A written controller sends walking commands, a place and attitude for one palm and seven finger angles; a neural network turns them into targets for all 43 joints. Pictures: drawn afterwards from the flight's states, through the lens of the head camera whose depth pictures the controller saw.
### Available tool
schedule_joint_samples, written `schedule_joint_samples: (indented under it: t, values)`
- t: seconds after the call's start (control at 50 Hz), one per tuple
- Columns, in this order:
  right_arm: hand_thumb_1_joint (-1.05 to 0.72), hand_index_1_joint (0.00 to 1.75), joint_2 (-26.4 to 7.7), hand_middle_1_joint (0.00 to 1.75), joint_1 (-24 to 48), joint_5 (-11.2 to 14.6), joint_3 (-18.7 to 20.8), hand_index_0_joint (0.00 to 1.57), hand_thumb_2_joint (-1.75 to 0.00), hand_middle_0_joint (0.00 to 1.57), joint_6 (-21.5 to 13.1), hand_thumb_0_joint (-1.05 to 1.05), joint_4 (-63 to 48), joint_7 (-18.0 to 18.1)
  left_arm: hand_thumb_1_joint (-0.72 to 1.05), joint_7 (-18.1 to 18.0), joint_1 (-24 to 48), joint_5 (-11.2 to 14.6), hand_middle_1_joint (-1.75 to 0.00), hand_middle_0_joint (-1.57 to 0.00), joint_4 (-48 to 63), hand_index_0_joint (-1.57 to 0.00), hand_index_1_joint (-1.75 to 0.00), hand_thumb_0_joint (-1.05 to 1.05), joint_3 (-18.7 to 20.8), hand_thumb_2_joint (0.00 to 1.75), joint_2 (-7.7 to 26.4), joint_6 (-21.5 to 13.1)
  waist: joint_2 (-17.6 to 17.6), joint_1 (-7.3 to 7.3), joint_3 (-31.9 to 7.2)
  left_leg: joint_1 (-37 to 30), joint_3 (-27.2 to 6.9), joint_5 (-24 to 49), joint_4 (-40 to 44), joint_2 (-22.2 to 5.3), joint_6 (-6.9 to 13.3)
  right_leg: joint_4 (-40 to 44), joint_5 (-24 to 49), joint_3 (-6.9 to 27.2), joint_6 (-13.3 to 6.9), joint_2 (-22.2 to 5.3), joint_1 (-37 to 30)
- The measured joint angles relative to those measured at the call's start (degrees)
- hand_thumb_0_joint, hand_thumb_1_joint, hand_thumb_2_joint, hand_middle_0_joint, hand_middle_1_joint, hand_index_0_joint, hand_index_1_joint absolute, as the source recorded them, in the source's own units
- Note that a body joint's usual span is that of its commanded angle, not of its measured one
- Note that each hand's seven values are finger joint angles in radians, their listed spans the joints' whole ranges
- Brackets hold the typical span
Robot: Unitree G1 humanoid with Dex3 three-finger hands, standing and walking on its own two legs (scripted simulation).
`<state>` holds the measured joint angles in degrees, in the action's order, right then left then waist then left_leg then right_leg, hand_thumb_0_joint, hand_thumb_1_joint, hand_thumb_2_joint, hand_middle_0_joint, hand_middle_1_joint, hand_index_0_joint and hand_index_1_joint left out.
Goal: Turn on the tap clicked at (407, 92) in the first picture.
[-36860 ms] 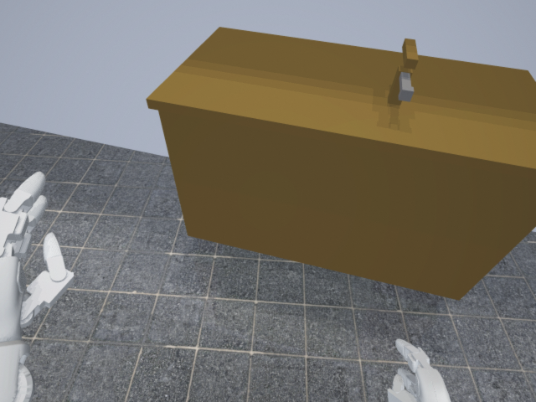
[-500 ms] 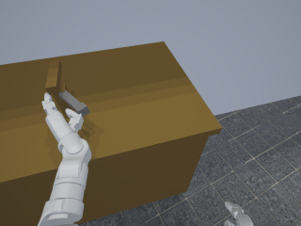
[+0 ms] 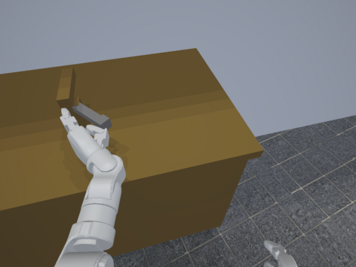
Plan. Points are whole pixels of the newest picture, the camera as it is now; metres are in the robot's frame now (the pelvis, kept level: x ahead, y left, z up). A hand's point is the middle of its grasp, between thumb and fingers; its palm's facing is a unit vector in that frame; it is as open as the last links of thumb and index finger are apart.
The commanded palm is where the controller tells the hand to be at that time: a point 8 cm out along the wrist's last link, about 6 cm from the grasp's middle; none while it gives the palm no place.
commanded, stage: push the lever round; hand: left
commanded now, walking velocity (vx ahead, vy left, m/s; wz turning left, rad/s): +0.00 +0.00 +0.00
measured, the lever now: (103, 123) +0.42 +0.21 +0.10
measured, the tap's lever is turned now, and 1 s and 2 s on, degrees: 39 70 77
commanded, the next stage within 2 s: lift the hand up off the lever in 1.10 s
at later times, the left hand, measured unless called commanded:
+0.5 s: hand (119, 124) +0.42 +0.17 +0.10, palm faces +0.80 -0.59 -0.11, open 7.7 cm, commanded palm +0.38 +0.18 +0.10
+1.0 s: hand (125, 116) +0.45 +0.16 +0.10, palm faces +0.81 -0.58 -0.12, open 7.8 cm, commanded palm +0.40 +0.18 +0.10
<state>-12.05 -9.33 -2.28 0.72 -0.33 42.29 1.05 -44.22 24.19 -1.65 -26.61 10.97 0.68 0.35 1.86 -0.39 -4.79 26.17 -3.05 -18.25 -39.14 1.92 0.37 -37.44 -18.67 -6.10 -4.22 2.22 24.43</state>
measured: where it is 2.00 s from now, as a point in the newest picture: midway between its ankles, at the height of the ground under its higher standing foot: outside the picture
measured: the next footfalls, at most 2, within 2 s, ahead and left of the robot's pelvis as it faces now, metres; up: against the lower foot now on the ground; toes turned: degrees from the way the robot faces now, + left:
none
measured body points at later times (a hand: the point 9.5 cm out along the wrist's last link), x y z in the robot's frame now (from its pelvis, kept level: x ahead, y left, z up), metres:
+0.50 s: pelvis -0.01 -0.02 -0.01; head +0.02 -0.03 +0.44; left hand +0.37 +0.19 +0.11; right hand +0.13 -0.26 -0.13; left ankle +0.02 +0.11 -0.72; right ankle +0.01 -0.07 -0.72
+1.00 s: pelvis +0.01 -0.03 -0.01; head +0.04 -0.04 +0.44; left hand +0.40 +0.19 +0.11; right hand +0.10 -0.28 -0.14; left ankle +0.02 +0.11 -0.72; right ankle +0.01 -0.07 -0.72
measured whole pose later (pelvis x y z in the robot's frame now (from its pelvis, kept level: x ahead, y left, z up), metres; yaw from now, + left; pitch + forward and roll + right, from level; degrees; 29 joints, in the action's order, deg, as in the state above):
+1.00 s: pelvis +0.01 -0.03 -0.01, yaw +0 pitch +10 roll +1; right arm -12.8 -13.8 -4.3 2.4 0.0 44.2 -2.0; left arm -52.9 39.2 -6.2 -41.7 20.0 1.3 1.3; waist 1.8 -3.7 -7.6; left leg 32.0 -3.4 -18.9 -40.4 0.7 -1.4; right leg -39.7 -19.7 -6.5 -6.1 3.4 30.9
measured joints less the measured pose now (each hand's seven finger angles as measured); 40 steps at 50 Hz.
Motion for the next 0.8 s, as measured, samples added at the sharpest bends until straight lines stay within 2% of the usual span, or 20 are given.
schedule_joint_samples:
  t: [0.26,0.5,0.66,0.8]
  values:
    - [-0.9,0.3,0.5,0.3,-0.3,-1.0,0.4,0.2,-0.9,0.2,0.3,0.01,0.7,-1.4,0.94,-4.4,5.0,-1.6,-0.15,-0.15,-5.2,-0.11,-0.13,0.02,2.1,0.91,-1.2,0.4,0.3,-0.49,-1.2,2.4,-0.3,-0.2,-1.2,-0.4,-0.7,-1.5,-0.3,-0.4,-0.7,0.4,2.5]
    - [-0.91,0.3,0.0,0.3,-0.7,-1.3,0.7,0.2,-0.9,0.2,0.1,0.01,2.0,-1.7,0.94,-7.9,11.4,-2.8,-0.15,-0.15,-11.8,-0.12,-0.14,0.01,4.6,0.92,-0.6,1.0,0.0,-1.6,-1.6,4.5,-0.8,0.0,-1.8,-0.8,-1.4,-2.2,-0.4,-1.0,-1.5,0.8,4.6]
    - [-0.91,0.3,-0.2,0.3,-1.8,-1.9,0.9,0.2,-0.9,0.2,0.2,0.01,1.9,-2.3,0.94,-9.1,16.1,-3.9,-0.15,-0.15,-16.5,-0.14,-0.14,0.0,8.0,0.93,0.2,1.2,-0.1,-2.7,-2.6,6.4,-0.7,-0.1,-1.9,-1.1,-1.7,-2.7,-0.6,-0.8,-1.8,1.0,6.8]
    - [-0.91,0.3,-0.5,0.3,-3.5,-2.1,1.4,0.2,-0.9,0.2,0.7,0.01,1.3,-2.7,0.92,-8.7,16.1,-4.5,-0.15,-0.15,-16.4,-0.14,-0.15,0.0,9.6,0.93,0.9,1.3,0.0,-3.28,-3.0,6.4,-0.2,-0.4,-1.5,-1.2,-1.8,-2.7,-0.8,-0.3,-1.9,1.1,7.2]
